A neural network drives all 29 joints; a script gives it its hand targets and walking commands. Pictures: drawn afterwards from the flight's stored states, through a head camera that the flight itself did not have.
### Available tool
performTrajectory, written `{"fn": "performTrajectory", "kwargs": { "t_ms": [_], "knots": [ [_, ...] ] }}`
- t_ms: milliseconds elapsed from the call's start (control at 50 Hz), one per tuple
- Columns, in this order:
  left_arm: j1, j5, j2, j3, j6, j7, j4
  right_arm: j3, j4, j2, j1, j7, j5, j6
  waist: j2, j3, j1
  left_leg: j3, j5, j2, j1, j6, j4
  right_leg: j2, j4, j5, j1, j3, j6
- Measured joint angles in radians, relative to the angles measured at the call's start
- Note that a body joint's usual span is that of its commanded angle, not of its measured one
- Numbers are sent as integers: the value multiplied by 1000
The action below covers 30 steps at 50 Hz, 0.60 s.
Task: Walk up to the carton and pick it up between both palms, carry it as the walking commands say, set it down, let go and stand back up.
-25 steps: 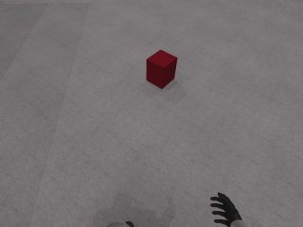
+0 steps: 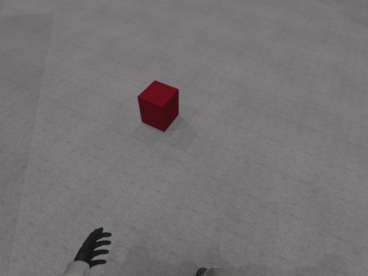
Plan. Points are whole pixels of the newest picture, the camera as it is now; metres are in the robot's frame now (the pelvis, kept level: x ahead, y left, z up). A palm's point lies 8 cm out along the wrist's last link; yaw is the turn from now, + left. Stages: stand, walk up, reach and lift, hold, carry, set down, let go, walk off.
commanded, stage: walk up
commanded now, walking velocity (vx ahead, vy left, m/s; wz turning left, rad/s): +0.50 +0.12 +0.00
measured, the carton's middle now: (159, 106) +1.28 +0.05 -0.64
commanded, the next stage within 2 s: none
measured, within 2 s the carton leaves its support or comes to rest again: neither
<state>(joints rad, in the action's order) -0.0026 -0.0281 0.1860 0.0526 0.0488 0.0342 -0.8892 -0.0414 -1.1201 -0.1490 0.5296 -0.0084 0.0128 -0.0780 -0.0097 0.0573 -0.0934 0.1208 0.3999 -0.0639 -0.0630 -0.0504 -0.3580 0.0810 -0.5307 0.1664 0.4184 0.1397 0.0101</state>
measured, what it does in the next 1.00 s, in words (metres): walks ahead: left foot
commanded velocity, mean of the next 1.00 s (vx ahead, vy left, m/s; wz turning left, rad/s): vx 0.50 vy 0.06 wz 0.02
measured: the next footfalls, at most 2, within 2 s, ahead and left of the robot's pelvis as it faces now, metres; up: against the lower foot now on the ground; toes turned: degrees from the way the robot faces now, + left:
left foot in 0.54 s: +0.40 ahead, +0.19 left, +0.00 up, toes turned +8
right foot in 1.08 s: +0.67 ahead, -0.08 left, +0.00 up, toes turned -9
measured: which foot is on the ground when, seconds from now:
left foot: down 0.00-0.00, up 0.02-0.52, down 0.54-1.00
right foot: down 0.00-0.54, up 0.56-1.00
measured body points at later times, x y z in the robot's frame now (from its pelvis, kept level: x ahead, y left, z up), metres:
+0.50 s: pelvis +0.23 +0.05 +0.01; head +0.27 +0.04 +0.46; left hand +0.11 +0.28 -0.12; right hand +0.42 -0.16 -0.12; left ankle +0.36 +0.19 -0.71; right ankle +0.11 -0.11 -0.73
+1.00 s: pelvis +0.47 +0.06 +0.02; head +0.50 +0.07 +0.46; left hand +0.65 +0.28 -0.12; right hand +0.34 -0.15 -0.12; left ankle +0.36 +0.19 -0.73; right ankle +0.62 -0.09 -0.69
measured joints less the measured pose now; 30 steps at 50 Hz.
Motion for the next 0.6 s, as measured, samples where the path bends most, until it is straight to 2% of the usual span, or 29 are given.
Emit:
{"fn": "performTrajectory", "kwargs": {
  "t_ms": [20, 60, 100, 140, 260, 360, 440, 500, 540, 560, 600],
  "knots": [
    [-1, -3, -1, 1, 14, -9, 1, -3, -2, -3, -10, 0, -1, 7, 7, 4, 10, 1, 50, -14, 47, 10, -129, -4, -16, -26, -2, 5, -21],
    [-40, 1, 2, 0, 20, -24, -15, -16, 12, -19, -60, 6, 4, 22, 19, 8, 25, -63, 84, 2, 193, 26, -476, -4, -85, 20, 5, 3, -50],
    [-107, 8, 10, 2, 13, -30, -53, -26, 38, -42, -112, 14, 13, 27, 30, 3, 39, -86, -9, 9, 324, 40, -702, -3, -58, 51, -42, 0, -54],
    [-180, 13, 15, 8, 13, -32, -90, -30, 63, -61, -166, 22, 14, 30, 41, -4, 60, -83, -110, -10, 427, 44, -775, -7, 8, 44, -102, -1, -44],
    [-384, 8, 9, 10, 34, -37, -151, -31, 119, -92, -298, 50, 22, 64, 50, -12, 125, -82, -265, -56, 626, 16, -694, -1, 145, 51, -248, -6, -29],
    [-489, 7, -10, 5, 36, -42, -167, -17, 150, -83, -394, 76, 26, 77, 47, -6, 171, -54, -357, -71, 662, -14, -463, 9, 214, 78, -348, -8, 1],
    [-518, 4, -19, 4, 35, -48, -177, -9, 174, -64, -472, 87, 21, 71, 37, 0, 201, -17, -353, -53, 613, -9, -285, 28, 253, 112, -424, -10, 39],
    [-522, 3, -9, 7, 29, -49, -187, -2, 189, -53, -514, 85, 20, 57, 18, -5, 212, 4, -294, -27, 544, 11, -189, 52, 250, 161, -466, -12, 76],
    [-529, 2, -3, 6, 22, -44, -188, 0, 193, -54, -524, 73, 24, 30, 12, -14, 204, 18, -260, -13, 467, 34, -125, 71, 129, 244, -444, -12, 80],
    [-510, 1, 4, 5, 16, -41, -188, -5, 191, -50, -524, 62, 25, 16, -4, -7, 190, 23, -266, 1, 475, 56, -164, 93, -24, 287, -390, -20, 60],
    [-441, 6, 17, 9, 11, -36, -171, -7, 171, -50, -486, 46, 19, 5, -22, 2, 167, 21, -222, 20, 476, 82, -220, 75, -372, 305, -242, -88, 30]
  ]
}}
